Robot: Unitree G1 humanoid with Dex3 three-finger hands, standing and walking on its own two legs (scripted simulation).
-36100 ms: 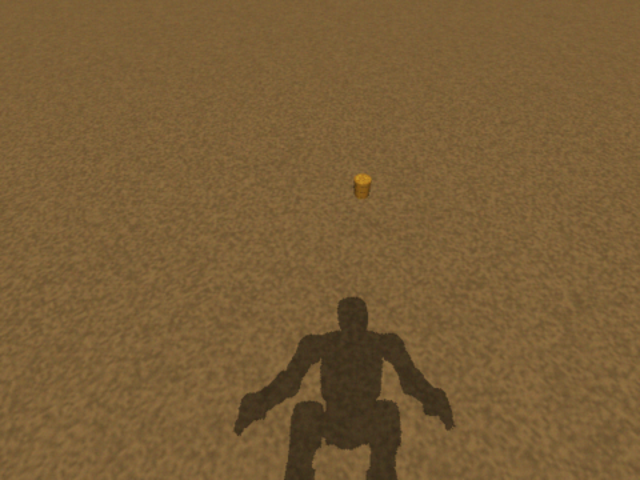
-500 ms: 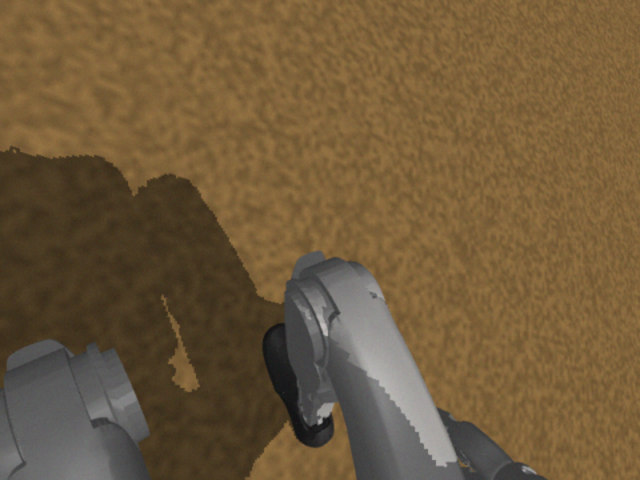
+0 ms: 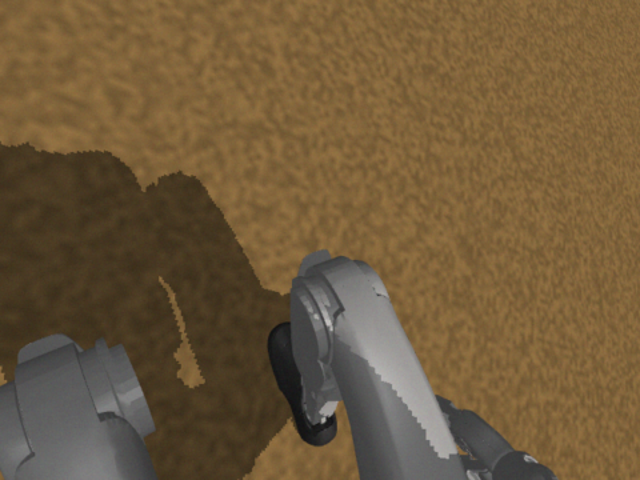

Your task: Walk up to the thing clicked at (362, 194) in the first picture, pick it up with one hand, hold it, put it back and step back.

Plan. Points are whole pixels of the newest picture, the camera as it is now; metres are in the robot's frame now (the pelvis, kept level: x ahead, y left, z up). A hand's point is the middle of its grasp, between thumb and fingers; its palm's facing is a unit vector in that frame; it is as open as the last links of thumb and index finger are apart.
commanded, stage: withdraw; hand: left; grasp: from above
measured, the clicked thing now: out of the picture +0.46 +0.37 -0.26
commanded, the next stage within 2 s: home in 0.96 s
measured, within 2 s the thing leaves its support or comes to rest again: neither
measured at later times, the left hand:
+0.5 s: hand out of the picture +0.47 +0.41 -0.12, palm faces -0.34 -0.08 -0.94, open 14.1 cm
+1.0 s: hand out of the picture +0.44 +0.38 -0.11, palm faces -0.42 -0.11 -0.90, open 13.7 cm
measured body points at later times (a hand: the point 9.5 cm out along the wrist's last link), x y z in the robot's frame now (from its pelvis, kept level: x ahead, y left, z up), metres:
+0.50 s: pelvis +0.00 +0.00 +0.02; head +0.25 +0.12 +0.38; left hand +0.49 +0.41 -0.07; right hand +0.09 -0.26 -0.06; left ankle +0.06 +0.13 -0.27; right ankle +0.12 -0.14 -0.27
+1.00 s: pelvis -0.02 -0.01 +0.03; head +0.22 +0.12 +0.39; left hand +0.46 +0.38 -0.06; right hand +0.07 -0.28 -0.05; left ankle +0.06 +0.13 -0.27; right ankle +0.12 -0.14 -0.27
